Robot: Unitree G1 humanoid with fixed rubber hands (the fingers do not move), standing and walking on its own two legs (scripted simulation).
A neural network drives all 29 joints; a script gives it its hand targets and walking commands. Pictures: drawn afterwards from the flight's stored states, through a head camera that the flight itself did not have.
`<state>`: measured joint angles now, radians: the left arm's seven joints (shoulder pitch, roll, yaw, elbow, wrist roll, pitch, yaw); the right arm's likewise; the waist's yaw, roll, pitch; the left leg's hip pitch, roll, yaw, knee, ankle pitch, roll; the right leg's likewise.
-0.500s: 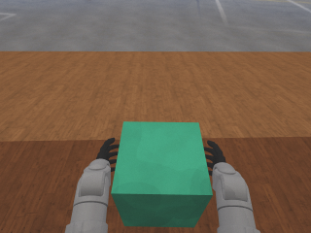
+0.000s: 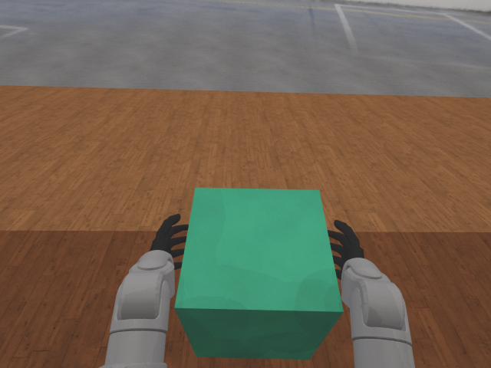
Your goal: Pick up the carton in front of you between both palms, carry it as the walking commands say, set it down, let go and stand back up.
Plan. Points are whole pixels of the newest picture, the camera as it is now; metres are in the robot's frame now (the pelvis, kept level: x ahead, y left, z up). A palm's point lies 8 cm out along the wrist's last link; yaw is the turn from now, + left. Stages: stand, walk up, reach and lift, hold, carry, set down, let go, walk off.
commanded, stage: carry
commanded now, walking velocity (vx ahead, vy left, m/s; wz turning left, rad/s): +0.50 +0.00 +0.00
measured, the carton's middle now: (254, 277) +0.30 -0.01 +0.01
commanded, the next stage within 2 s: none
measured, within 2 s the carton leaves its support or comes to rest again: neither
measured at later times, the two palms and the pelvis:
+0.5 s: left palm (176, 168) +0.49 +0.16 +0.10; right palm (320, 170) +0.50 -0.14 +0.10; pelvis +0.23 +0.00 +0.01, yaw +0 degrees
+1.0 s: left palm (193, 100) +0.82 +0.17 +0.09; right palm (296, 104) +0.81 -0.13 +0.10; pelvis +0.55 +0.03 +0.00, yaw -2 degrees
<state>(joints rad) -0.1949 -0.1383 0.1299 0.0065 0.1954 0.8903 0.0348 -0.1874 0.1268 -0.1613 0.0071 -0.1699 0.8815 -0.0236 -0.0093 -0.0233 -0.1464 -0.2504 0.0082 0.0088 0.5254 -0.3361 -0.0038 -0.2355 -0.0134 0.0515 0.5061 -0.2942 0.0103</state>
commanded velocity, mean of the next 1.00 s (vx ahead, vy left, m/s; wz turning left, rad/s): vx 0.50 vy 0.00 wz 0.00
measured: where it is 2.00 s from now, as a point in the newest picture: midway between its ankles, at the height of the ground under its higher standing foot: (241, 213)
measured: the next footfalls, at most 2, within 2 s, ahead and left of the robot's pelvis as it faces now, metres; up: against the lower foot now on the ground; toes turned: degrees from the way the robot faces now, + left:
right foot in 0.24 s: +0.16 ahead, -0.11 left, +0.00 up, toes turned -11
left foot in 0.60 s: +0.46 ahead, +0.12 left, +0.00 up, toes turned +12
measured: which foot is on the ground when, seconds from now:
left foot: down 0.00-0.26, up 0.28-0.58, down 0.60-1.00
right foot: down 0.00-0.02, up 0.04-0.22, down 0.24-0.62, up 0.64-1.00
